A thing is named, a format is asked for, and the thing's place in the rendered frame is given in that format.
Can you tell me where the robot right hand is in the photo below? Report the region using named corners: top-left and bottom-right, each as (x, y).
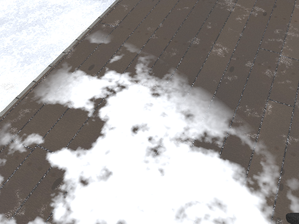
top-left (286, 213), bottom-right (299, 224)

